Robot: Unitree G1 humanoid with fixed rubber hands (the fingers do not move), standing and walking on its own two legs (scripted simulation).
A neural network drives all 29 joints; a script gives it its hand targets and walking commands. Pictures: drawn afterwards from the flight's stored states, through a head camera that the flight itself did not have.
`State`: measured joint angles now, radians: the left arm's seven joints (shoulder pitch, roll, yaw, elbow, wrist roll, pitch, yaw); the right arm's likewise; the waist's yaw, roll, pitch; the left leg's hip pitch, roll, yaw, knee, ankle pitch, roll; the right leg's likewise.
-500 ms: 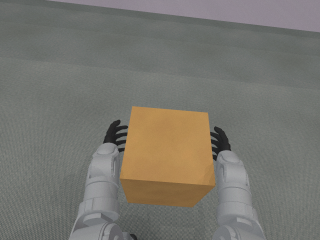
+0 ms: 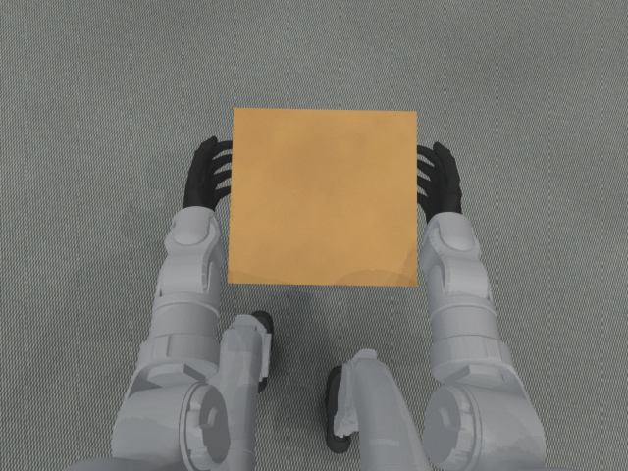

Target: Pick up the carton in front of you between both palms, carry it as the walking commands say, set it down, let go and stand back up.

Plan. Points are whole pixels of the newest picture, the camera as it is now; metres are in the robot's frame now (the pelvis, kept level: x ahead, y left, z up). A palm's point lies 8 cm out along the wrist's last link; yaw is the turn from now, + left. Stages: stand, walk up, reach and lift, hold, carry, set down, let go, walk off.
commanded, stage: set down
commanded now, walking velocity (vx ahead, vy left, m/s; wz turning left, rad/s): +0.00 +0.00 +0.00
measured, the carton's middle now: (321, 211) +0.42 +0.03 -0.15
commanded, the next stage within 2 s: none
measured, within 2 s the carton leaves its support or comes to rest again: neither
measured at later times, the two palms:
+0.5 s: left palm (221, 203) +0.44 +0.19 -0.23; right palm (401, 206) +0.47 -0.10 -0.22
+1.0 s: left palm (224, 210) +0.46 +0.22 -0.37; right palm (369, 206) +0.51 -0.08 -0.37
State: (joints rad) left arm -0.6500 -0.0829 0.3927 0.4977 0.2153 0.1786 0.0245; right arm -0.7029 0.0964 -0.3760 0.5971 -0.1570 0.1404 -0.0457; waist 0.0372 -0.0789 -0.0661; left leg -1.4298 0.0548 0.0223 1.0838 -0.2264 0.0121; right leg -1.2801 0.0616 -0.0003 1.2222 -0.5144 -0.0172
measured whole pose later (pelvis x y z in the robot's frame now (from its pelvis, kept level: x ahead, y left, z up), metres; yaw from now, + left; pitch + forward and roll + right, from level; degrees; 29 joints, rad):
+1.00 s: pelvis -0.04 +0.00 -0.23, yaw -4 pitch +47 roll -2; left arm -1.23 0.09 0.50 0.71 0.17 0.30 0.07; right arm -1.35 -0.16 -0.26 0.91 -0.10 0.24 -0.11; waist 0.14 -0.07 0.09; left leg -2.34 0.03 -0.04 1.85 -0.33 -0.01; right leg -2.17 0.12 -0.01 2.04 -0.69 0.00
